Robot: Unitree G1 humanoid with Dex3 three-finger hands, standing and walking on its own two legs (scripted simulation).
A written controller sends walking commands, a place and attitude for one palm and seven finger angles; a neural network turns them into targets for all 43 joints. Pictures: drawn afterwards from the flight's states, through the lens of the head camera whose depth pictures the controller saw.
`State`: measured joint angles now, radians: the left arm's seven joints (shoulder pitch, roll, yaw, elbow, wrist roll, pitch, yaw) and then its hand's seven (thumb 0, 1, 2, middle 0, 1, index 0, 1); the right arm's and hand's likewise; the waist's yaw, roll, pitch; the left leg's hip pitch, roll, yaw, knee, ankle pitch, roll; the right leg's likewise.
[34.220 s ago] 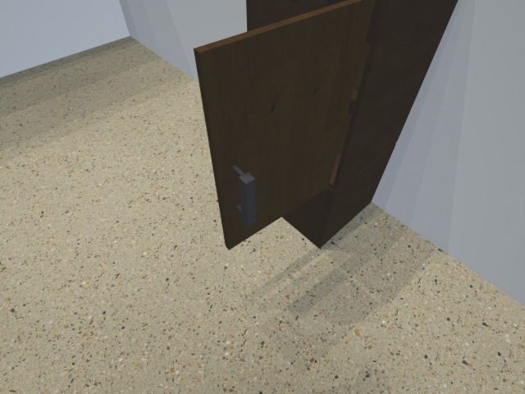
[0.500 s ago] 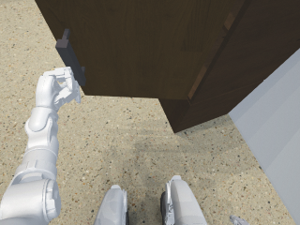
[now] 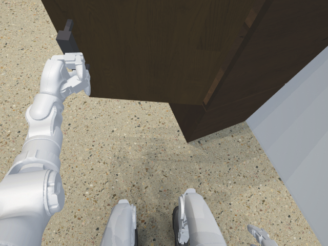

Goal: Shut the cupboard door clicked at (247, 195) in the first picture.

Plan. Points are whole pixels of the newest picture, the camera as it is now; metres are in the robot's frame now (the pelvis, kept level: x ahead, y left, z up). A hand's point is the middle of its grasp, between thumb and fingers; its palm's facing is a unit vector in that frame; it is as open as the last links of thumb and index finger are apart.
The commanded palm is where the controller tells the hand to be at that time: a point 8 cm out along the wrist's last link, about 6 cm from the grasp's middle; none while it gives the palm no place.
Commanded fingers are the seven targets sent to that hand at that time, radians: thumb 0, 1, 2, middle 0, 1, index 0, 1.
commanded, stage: push the door shut along its arc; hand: left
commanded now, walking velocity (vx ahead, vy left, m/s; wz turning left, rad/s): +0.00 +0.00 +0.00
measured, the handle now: (78, 55) +0.57 +0.18 +0.04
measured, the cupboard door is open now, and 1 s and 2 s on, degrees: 66 48 48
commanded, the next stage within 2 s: pull the fist back off the door in 0.92 s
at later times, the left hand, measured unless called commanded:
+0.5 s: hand (91, 61) +0.54 +0.15 +0.05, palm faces -0.28 -0.96 -0.03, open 3.1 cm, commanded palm +0.55 +0.17 +0.04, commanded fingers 0.00 0.90 0.90 -1.30 -1.50 -1.30 -1.50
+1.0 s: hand (109, 44) +0.59 +0.11 +0.05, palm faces -0.38 -0.92 -0.03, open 3.1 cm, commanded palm +0.62 +0.11 +0.04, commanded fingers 0.00 0.90 0.90 -1.30 -1.50 -1.30 -1.50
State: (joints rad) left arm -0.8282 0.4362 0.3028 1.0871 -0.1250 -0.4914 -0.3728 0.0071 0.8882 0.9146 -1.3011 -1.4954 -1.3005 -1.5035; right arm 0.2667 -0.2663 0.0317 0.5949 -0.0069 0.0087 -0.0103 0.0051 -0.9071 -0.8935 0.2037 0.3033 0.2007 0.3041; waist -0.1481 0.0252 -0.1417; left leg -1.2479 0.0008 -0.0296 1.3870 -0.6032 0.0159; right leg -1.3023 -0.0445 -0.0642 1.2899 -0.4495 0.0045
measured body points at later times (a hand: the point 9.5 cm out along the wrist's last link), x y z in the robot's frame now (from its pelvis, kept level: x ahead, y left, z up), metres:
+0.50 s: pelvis -0.01 +0.00 -0.02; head +0.18 +0.03 +0.39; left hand +0.55 +0.20 +0.05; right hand +0.00 -0.27 -0.11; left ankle +0.02 +0.11 -0.60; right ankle +0.08 -0.13 -0.60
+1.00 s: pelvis +0.00 +0.01 -0.03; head +0.21 +0.04 +0.37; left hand +0.61 +0.16 +0.05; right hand -0.03 -0.25 -0.12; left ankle +0.02 +0.11 -0.60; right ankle +0.08 -0.13 -0.60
